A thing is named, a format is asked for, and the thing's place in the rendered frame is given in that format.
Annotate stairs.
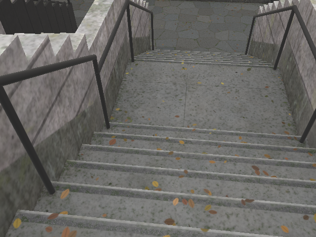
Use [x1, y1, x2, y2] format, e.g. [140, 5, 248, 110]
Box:
[133, 49, 273, 66]
[5, 122, 316, 237]

